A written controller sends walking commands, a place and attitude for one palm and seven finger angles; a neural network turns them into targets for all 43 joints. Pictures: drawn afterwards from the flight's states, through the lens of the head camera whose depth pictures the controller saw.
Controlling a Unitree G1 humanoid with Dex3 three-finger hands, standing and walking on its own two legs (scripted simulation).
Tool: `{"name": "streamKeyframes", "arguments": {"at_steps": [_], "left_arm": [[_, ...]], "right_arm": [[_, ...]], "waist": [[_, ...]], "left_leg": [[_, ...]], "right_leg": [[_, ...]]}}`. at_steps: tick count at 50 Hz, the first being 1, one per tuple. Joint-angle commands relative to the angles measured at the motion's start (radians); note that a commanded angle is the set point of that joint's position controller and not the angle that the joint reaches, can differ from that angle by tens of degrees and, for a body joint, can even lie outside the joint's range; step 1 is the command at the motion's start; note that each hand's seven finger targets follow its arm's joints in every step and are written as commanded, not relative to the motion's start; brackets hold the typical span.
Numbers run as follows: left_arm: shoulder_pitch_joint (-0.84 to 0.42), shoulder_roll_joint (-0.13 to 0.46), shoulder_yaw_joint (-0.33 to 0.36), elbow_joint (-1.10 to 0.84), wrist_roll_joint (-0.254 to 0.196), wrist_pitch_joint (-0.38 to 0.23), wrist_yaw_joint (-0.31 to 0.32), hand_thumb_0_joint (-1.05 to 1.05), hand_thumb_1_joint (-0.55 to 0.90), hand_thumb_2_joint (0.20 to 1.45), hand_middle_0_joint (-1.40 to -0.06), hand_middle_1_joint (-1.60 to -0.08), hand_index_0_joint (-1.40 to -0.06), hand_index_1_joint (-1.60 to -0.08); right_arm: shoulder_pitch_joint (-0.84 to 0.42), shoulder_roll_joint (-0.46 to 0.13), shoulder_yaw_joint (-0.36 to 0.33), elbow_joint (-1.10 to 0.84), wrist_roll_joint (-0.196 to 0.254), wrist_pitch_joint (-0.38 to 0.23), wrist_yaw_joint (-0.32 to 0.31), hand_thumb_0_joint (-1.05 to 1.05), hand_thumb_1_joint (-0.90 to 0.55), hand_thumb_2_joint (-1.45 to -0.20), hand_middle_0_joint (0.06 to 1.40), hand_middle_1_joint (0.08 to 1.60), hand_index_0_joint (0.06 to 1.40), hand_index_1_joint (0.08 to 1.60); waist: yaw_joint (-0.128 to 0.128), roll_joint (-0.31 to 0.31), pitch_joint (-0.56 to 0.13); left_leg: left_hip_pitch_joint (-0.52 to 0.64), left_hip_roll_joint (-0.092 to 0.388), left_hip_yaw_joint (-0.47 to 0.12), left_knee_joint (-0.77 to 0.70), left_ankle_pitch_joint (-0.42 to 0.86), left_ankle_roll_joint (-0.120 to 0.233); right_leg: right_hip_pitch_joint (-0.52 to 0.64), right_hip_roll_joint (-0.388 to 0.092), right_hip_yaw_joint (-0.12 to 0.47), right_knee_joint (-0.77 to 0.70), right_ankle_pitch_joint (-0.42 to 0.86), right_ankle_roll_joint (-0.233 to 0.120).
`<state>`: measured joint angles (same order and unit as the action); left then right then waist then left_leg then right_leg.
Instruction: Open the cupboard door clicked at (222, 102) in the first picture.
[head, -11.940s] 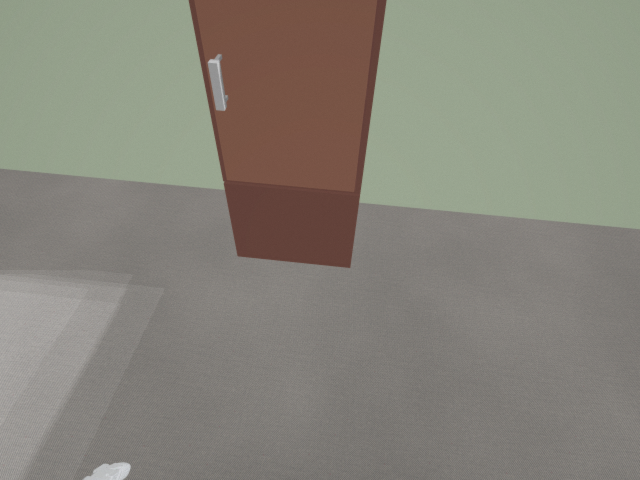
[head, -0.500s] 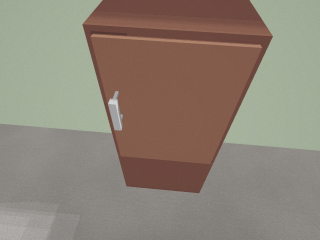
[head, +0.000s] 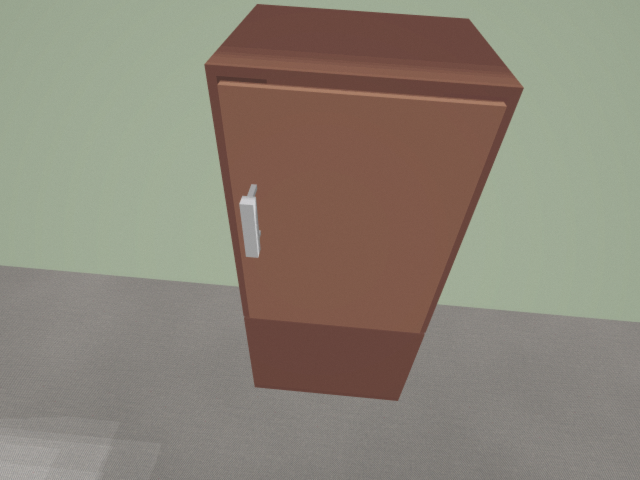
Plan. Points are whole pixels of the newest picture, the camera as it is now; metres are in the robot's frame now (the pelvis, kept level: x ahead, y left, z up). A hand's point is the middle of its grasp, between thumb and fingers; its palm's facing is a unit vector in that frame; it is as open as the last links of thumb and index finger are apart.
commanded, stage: look again from close up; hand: left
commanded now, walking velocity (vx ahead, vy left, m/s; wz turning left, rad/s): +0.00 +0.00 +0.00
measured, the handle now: (253, 220) +0.56 +0.16 +0.01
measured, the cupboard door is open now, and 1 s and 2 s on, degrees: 0 0 0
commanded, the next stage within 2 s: raise the hand with hooked fingers in 0.10 s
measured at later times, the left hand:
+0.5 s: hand (156, 441) +0.17 +0.20 +0.00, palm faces +0.11 -0.99 -0.03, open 8.0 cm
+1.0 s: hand (127, 451) +0.17 +0.25 -0.05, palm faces -0.07 -1.00 -0.05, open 10.9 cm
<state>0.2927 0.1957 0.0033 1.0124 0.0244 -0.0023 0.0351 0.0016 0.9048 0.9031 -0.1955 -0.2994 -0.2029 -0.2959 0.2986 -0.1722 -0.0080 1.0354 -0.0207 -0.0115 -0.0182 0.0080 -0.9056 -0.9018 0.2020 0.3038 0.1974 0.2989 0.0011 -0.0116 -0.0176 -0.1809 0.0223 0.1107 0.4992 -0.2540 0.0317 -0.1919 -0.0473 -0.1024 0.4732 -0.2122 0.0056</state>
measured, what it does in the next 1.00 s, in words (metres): lowers itself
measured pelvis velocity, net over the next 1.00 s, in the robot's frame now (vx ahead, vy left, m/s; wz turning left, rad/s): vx -0.03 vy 0.01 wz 0.13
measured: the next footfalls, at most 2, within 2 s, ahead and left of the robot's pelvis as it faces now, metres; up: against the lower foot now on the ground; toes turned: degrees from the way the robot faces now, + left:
none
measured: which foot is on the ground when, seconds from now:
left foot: down 0.00-1.00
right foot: down 0.00-1.00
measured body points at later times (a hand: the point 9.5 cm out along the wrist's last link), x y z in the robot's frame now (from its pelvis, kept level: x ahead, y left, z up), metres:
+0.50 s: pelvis -0.06 +0.01 -0.05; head -0.05 +0.01 +0.40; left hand +0.16 +0.26 +0.00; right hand +0.13 -0.23 -0.11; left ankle +0.02 +0.10 -0.74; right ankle +0.03 -0.11 -0.73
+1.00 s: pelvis -0.03 +0.01 -0.08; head +0.02 +0.04 +0.36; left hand +0.17 +0.30 -0.04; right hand +0.17 -0.18 -0.15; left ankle +0.02 +0.09 -0.74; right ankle +0.03 -0.11 -0.74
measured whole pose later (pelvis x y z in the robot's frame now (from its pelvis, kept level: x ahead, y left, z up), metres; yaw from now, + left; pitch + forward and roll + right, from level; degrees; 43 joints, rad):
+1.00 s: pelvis -0.03 +0.01 -0.08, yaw +7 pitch +11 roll -4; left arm 0.27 0.39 0.23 0.08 -0.31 -0.20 -0.47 0.00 0.16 0.59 -0.25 -0.77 -0.26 -0.77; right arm 0.26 -0.20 0.09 0.51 0.05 -0.23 -0.06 0.02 -0.90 -0.90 0.21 0.31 0.20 0.30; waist -0.02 0.03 -0.08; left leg -0.88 -0.03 -0.04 1.14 -0.46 0.06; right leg -0.82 0.04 -0.04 1.06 -0.45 0.00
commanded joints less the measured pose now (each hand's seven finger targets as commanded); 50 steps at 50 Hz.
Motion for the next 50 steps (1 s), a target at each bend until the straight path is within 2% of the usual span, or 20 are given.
{"name": "streamKeyframes", "arguments": {"at_steps": [1,9,10,11,12,13,14,15,18,19,21,23,25,28,32,36,40,45,48,50], "left_arm": [[0.039,0.107,0.025,-0.044,-0.002,-0.010,0.002,0.000,0.900,0.900,-0.200,-0.300,-0.200,-0.300],[0.098,0.070,0.019,-0.021,0.004,0.002,0.002,0.000,0.900,0.900,-0.200,-0.300,-0.200,-0.300],[0.119,0.075,-0.009,0.010,0.007,-0.005,0.038,0.000,0.900,0.900,-0.200,-0.300,-0.200,-0.300],[-0.634,0.326,0.184,-1.535,-0.219,-0.246,0.020,0.000,0.877,0.890,-0.202,-0.315,-0.202,-0.315],[-0.184,0.295,0.151,-1.297,-0.150,-0.193,0.052,0.000,0.853,0.880,-0.203,-0.330,-0.203,-0.330],[-0.136,0.204,0.111,-1.197,-0.166,-0.145,0.100,0.000,0.830,0.870,-0.205,-0.345,-0.205,-0.345],[0.152,-0.029,-0.022,-0.978,-0.171,-0.053,0.093,0.000,0.807,0.860,-0.207,-0.360,-0.207,-0.360],[0.032,-0.003,-0.002,-1.159,-0.233,-0.087,0.072,0.000,0.783,0.850,-0.208,-0.375,-0.208,-0.375],[0.047,0.069,0.079,-0.967,-0.222,-0.232,-0.002,0.000,0.713,0.820,-0.213,-0.420,-0.213,-0.420],[-0.009,0.068,0.105,-0.879,-0.225,-0.296,-0.039,0.000,0.690,0.810,-0.215,-0.435,-0.215,-0.435],[0.083,0.045,0.140,-0.722,-0.244,-0.439,-0.158,0.000,0.643,0.790,-0.218,-0.465,-0.218,-0.465],[0.220,0.086,0.204,-0.664,-0.258,-0.542,-0.306,0.000,0.597,0.770,-0.222,-0.495,-0.222,-0.495],[0.186,0.193,0.261,-0.730,-0.264,-0.584,-0.440,0.000,0.550,0.750,-0.225,-0.525,-0.225,-0.525],[0.072,0.259,0.303,-0.887,-0.318,-0.516,-0.510,0.000,0.480,0.720,-0.230,-0.570,-0.230,-0.570],[-0.136,0.288,0.313,-1.317,-0.397,-0.506,-0.439,0.000,0.387,0.680,-0.237,-0.630,-0.237,-0.630],[-0.138,0.242,0.216,-1.428,-0.344,-0.559,-0.351,0.000,0.293,0.640,-0.243,-0.690,-0.243,-0.690],[-0.117,0.247,0.169,-1.218,-0.299,-0.475,-0.399,0.000,0.200,0.600,-0.250,-0.750,-0.250,-0.750],[-0.064,0.362,0.316,-1.084,-0.315,-0.266,-0.495,0.000,0.083,0.550,-0.258,-0.825,-0.258,-0.825],[-0.013,0.422,0.468,-1.159,-0.412,-0.248,-0.502,0.000,0.013,0.520,-0.263,-0.870,-0.263,-0.870],[0.019,0.385,0.485,-1.227,-0.457,-0.294,-0.487,0.000,-0.033,0.500,-0.267,-0.900,-0.267,-0.900]], "right_arm": [[0.015,-0.142,-0.030,-0.046,0.002,-0.011,0.000,0.000,-0.900,-0.900,0.200,0.300,0.200,0.300],[0.035,-0.132,-0.033,-0.032,0.004,0.001,0.002,0.000,-0.900,-0.900,0.200,0.300,0.200,0.300],[-0.047,-0.146,-0.012,-0.090,0.004,-0.008,0.006,0.000,-0.900,-0.900,0.200,0.300,0.200,0.300],[-0.063,-0.248,-0.014,-0.453,0.079,-0.167,-0.048,0.000,-0.900,-0.900,0.200,0.300,0.200,0.300],[-0.140,-0.204,0.029,-0.377,0.094,-0.269,-0.075,0.000,-0.900,-0.900,0.200,0.300,0.200,0.300],[-0.111,-0.214,0.006,-0.330,0.093,-0.306,-0.077,0.000,-0.900,-0.900,0.200,0.300,0.200,0.300],[-0.071,-0.162,0.003,-0.304,0.105,-0.315,-0.059,0.000,-0.900,-0.900,0.200,0.300,0.200,0.300],[-0.083,-0.201,-0.004,-0.363,0.111,-0.324,-0.061,0.000,-0.900,-0.900,0.200,0.300,0.200,0.300],[-0.097,-0.227,-0.021,-0.417,0.081,-0.354,-0.055,0.000,-0.900,-0.900,0.200,0.300,0.200,0.300],[-0.099,-0.228,-0.028,-0.431,0.064,-0.347,-0.045,0.000,-0.900,-0.900,0.200,0.300,0.200,0.300],[-0.126,-0.226,-0.052,-0.476,0.042,-0.347,-0.024,0.000,-0.900,-0.900,0.200,0.300,0.200,0.300],[-0.127,-0.232,-0.083,-0.559,0.035,-0.345,0.013,0.000,-0.900,-0.900,0.200,0.300,0.200,0.300],[-0.166,-0.238,-0.085,-0.638,0.044,-0.336,0.028,0.000,-0.900,-0.900,0.200,0.300,0.200,0.300],[-0.189,-0.234,-0.066,-0.735,0.073,-0.306,0.014,0.000,-0.900,-0.900,0.200,0.300,0.200,0.300],[-0.171,-0.233,-0.049,-0.769,0.071,-0.288,-0.017,0.000,-0.900,-0.900,0.200,0.300,0.200,0.300],[-0.115,-0.236,-0.028,-0.703,0.057,-0.307,-0.040,0.000,-0.900,-0.900,0.200,0.300,0.200,0.300],[-0.092,-0.257,-0.013,-0.658,0.072,-0.313,-0.053,0.000,-0.900,-0.900,0.200,0.300,0.200,0.300],[-0.090,-0.258,-0.015,-0.692,0.088,-0.288,-0.058,0.000,-0.900,-0.900,0.200,0.300,0.200,0.300],[-0.117,-0.234,-0.013,-0.722,0.075,-0.285,-0.063,0.000,-0.900,-0.900,0.200,0.300,0.200,0.300],[-0.109,-0.213,-0.013,-0.718,0.070,-0.293,-0.059,0.000,-0.900,-0.900,0.200,0.300,0.200,0.300]], "waist": [[0.006,0.029,0.132],[0.009,0.058,0.127],[0.035,0.075,0.235],[-0.116,0.223,-0.274],[0.002,0.305,-0.209],[-0.022,0.284,-0.154],[-0.041,0.195,-0.033],[-0.037,0.161,0.033],[-0.069,-0.054,0.114],[-0.075,-0.205,0.122],[-0.023,-0.333,0.054],[0.042,-0.228,-0.060],[0.053,-0.122,-0.171],[0.071,0.086,-0.204],[0.015,0.218,-0.235],[-0.054,0.217,-0.181],[-0.100,0.122,-0.111],[-0.013,0.079,-0.233],[0.057,0.046,-0.374],[0.060,0.052,-0.411]], "left_leg": [[-0.161,0.097,-0.157,-0.215,-0.175,0.005],[-0.202,0.116,-0.186,-0.279,-0.292,0.008],[-0.232,0.107,-0.040,-0.065,-0.102,-0.035],[0.081,0.004,-0.143,-0.157,-0.063,-0.047],[0.067,0.044,-0.173,-0.207,-0.190,-0.053],[-0.071,0.037,-0.182,-0.216,-0.304,-0.078],[-0.113,0.036,-0.194,-0.219,-0.336,-0.064],[-0.168,0.031,-0.205,-0.187,-0.367,-0.050],[-0.285,-0.022,-0.171,0.024,-0.324,-0.036],[-0.366,-0.028,-0.170,0.101,-0.330,-0.040],[-0.509,-0.040,-0.133,0.263,-0.295,-0.043],[-0.545,-0.056,-0.099,0.363,-0.218,-0.040],[-0.599,-0.071,-0.084,0.439,-0.169,-0.029],[-0.655,-0.064,-0.116,0.369,-0.422,-0.023],[-0.569,-0.032,-0.198,0.339,-0.535,-0.011],[-0.566,-0.014,-0.249,0.370,-0.540,0.000],[-0.614,-0.013,-0.272,0.392,-0.539,0.004],[-0.576,-0.023,-0.233,0.351,-0.400,0.003],[-0.510,-0.032,-0.214,0.373,-0.146,-0.005],[-0.467,-0.030,-0.203,0.384,-0.015,-0.014]], "right_leg": [[-0.024,-0.062,0.111,-0.120,-0.093,-0.027],[-0.015,-0.046,0.080,-0.096,-0.091,-0.011],[-0.107,-0.086,0.094,-0.062,0.025,-0.031],[0.009,0.027,0.014,0.008,-0.010,-0.030],[-0.090,0.044,-0.001,0.092,-0.119,-0.056],[-0.132,0.053,-0.023,0.120,-0.168,-0.046],[-0.205,0.065,-0.038,0.125,-0.156,-0.041],[-0.205,0.055,-0.024,0.112,-0.176,-0.028],[-0.367,0.046,0.009,0.077,-0.355,-0.016],[-0.455,0.049,0.009,0.115,-0.432,-0.010],[-0.556,0.049,0.039,0.222,-0.540,-0.017],[-0.514,0.047,0.092,0.294,-0.497,-0.044],[-0.454,0.030,0.152,0.344,-0.374,-0.051],[-0.536,0.029,0.171,0.373,-0.614,-0.050],[-0.598,0.055,0.116,0.456,-0.512,-0.051],[-0.683,0.074,0.100,0.477,-0.473,-0.048],[-0.719,0.084,0.082,0.448,-0.453,-0.033],[-0.583,0.076,0.070,0.405,-0.392,-0.037],[-0.442,0.089,0.052,0.415,-0.253,-0.048],[-0.421,0.095,0.037,0.428,-0.151,-0.046]]}}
